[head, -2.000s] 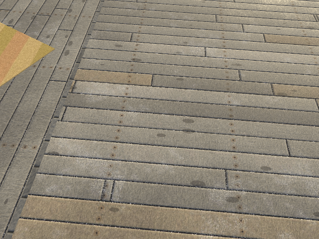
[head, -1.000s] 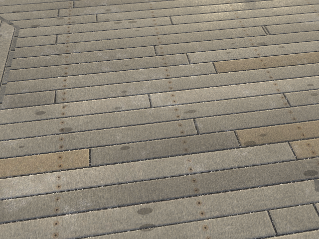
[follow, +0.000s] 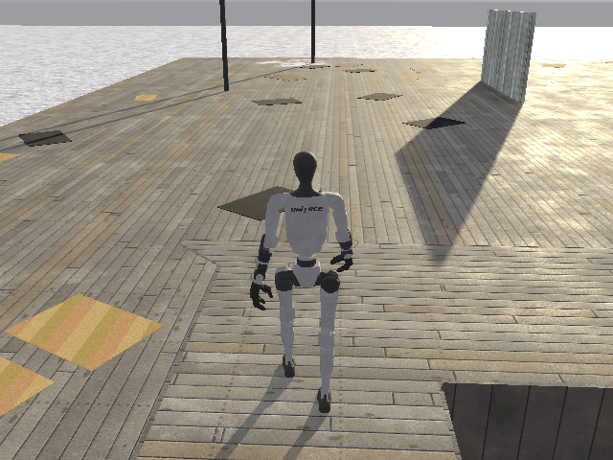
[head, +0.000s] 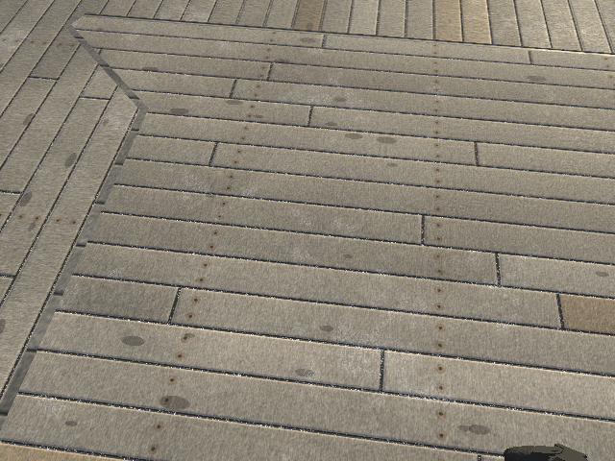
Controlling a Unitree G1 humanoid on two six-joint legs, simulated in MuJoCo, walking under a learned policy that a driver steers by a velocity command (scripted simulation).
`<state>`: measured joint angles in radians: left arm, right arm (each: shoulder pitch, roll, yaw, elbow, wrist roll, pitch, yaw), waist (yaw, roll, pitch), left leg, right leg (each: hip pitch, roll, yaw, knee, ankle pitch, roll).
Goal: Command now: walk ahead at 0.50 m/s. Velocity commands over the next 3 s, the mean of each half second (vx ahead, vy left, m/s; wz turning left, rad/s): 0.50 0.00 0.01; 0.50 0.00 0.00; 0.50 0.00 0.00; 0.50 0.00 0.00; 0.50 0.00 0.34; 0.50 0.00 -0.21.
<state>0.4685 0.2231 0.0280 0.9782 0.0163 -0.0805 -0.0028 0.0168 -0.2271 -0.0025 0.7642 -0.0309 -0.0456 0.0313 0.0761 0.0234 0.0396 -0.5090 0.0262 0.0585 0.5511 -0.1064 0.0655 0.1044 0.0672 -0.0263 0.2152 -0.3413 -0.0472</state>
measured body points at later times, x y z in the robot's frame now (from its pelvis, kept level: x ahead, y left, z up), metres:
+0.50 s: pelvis +0.25 +0.02 +0.01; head +0.28 +0.02 +0.46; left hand +0.44 +0.24 -0.11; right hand +0.18 -0.23 -0.13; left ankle +0.14 +0.09 -0.73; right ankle +0.41 -0.11 -0.70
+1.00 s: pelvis +0.51 -0.02 +0.01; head +0.54 -0.03 +0.46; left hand +0.46 +0.22 -0.13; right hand +0.66 -0.26 -0.12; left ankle +0.68 +0.12 -0.68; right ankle +0.43 -0.09 -0.73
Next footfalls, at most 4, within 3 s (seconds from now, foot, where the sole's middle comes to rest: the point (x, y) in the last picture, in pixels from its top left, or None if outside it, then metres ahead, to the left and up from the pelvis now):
0.02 left None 0.18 0.09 -0.77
0.60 right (385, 459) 0.47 -0.09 -0.77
1.14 left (307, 327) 0.77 0.09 -0.77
1.72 right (384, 234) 1.07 -0.09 -0.77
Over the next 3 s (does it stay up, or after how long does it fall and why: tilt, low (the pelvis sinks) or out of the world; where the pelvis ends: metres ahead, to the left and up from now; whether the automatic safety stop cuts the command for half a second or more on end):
stays up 1.62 0.03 0.00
